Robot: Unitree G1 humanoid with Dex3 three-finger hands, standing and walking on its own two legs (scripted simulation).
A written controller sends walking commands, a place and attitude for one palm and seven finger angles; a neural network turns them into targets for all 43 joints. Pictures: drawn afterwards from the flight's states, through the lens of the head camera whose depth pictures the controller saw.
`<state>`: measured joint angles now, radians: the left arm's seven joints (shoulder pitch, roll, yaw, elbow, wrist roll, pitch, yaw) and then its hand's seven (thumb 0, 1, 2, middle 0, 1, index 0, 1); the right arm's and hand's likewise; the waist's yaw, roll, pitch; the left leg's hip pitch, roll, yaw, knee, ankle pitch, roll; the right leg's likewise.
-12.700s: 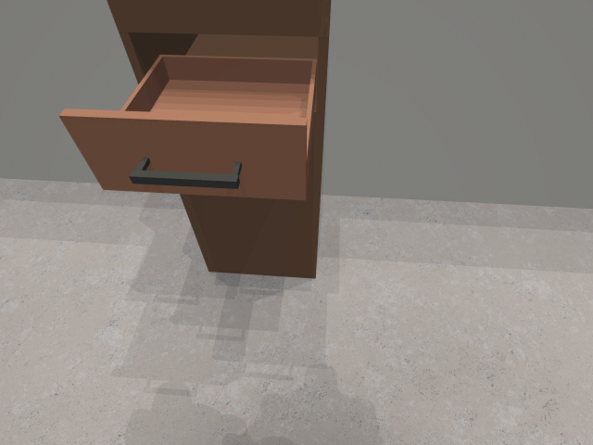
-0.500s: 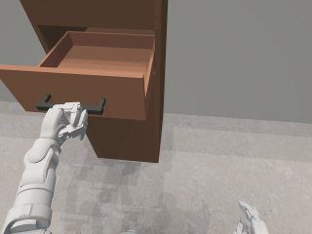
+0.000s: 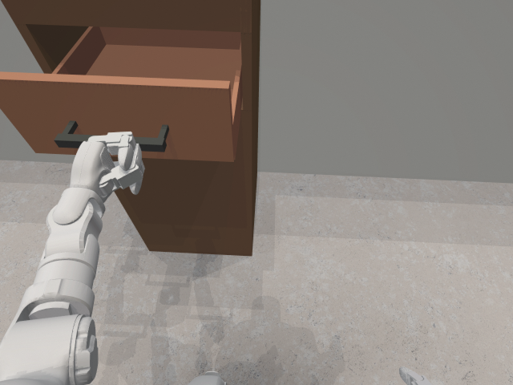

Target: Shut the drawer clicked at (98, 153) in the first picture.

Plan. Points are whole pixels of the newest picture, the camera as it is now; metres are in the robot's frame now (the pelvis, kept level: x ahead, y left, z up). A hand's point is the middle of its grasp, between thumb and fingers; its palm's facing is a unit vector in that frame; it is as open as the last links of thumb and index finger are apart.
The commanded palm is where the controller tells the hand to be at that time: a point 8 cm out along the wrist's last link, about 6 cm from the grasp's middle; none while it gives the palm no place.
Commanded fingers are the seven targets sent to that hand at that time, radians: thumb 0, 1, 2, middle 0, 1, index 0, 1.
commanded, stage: push the drawer shut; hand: left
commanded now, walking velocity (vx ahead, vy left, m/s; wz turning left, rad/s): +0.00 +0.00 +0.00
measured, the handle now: (114, 135) +0.48 +0.26 +0.11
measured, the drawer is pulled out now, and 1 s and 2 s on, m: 0.17 0.06 0.00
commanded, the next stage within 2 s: pull the fist back off the drawer in 1.76 s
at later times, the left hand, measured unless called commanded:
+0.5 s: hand (151, 143) +0.46 +0.20 +0.11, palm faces -0.01 -1.00 -0.03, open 2.9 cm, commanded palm +0.47 +0.24 +0.11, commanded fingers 0.00 0.90 0.90 -1.40 -1.60 -1.40 -1.60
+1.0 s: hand (155, 120) +0.52 +0.20 +0.11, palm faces -0.03 -1.00 -0.03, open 3.0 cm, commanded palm +0.53 +0.24 +0.11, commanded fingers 0.00 0.90 0.90 -1.40 -1.60 -1.40 -1.60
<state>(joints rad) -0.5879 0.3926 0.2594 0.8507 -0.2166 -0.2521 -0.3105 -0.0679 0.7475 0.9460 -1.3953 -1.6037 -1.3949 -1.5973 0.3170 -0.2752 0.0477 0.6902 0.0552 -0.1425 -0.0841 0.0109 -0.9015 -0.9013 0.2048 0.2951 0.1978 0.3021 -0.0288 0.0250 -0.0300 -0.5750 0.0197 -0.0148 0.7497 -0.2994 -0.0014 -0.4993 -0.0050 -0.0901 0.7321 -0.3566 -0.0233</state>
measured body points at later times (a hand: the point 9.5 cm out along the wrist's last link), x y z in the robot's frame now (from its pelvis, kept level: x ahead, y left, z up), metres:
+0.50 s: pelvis +0.01 +0.00 -0.01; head +0.08 +0.00 +0.44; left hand +0.46 +0.25 +0.11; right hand +0.07 -0.27 -0.12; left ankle +0.05 +0.12 -0.71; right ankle +0.01 -0.11 -0.71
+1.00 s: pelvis +0.01 +0.00 -0.01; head +0.11 +0.01 +0.42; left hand +0.52 +0.25 +0.11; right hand +0.00 -0.27 -0.12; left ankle +0.05 +0.12 -0.71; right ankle +0.01 -0.11 -0.71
